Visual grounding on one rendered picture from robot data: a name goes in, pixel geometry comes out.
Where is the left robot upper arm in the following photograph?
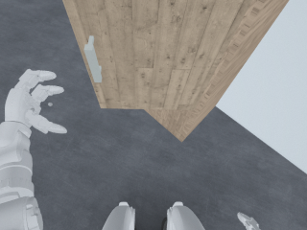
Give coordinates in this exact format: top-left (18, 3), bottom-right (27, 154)
top-left (0, 196), bottom-right (43, 230)

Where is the handle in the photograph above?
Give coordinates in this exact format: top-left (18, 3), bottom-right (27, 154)
top-left (83, 35), bottom-right (102, 82)

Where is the robot right hand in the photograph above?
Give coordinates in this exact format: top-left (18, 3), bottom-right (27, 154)
top-left (237, 212), bottom-right (261, 230)

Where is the robot left hand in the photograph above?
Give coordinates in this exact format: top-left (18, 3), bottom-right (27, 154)
top-left (5, 69), bottom-right (67, 134)

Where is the robot left forearm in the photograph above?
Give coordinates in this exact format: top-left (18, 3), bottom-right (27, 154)
top-left (0, 121), bottom-right (35, 204)

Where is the left robot shin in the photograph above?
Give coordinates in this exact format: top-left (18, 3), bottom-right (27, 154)
top-left (119, 201), bottom-right (129, 206)

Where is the left robot thigh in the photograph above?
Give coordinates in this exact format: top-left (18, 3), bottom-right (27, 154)
top-left (102, 205), bottom-right (135, 230)

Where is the cupboard door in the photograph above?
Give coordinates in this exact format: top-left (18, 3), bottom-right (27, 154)
top-left (62, 0), bottom-right (252, 110)

